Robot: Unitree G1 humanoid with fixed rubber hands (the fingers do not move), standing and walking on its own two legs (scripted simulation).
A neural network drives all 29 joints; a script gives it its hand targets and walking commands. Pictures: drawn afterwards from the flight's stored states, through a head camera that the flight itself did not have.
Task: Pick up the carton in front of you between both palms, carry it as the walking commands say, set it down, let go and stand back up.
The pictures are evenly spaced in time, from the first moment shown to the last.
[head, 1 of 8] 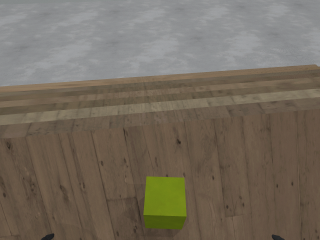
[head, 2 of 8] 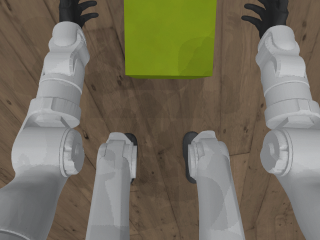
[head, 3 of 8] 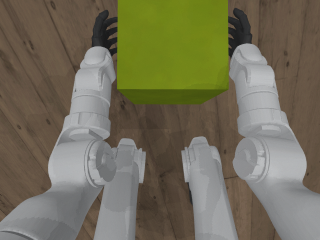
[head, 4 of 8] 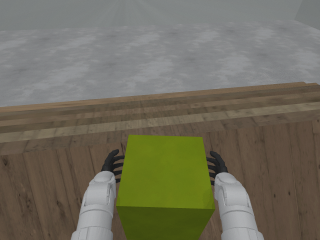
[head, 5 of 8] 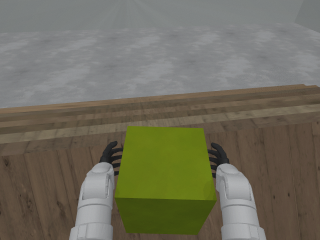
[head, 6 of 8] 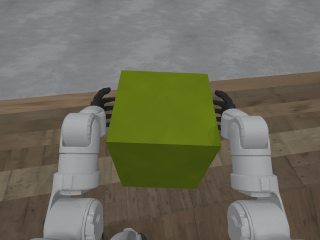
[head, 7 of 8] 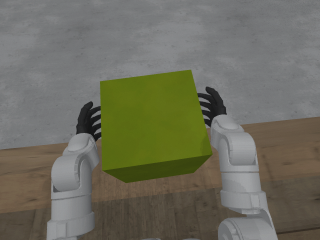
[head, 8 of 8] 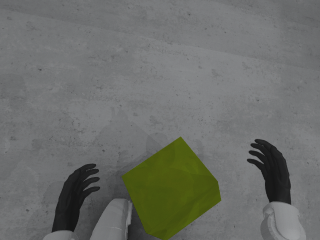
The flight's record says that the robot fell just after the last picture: yes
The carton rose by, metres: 0.67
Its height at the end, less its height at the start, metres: -1.17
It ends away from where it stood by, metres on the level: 6.21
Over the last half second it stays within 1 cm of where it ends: no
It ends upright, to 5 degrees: no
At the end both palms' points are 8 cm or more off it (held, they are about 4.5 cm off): yes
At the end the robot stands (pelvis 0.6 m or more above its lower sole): no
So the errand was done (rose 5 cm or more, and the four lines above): no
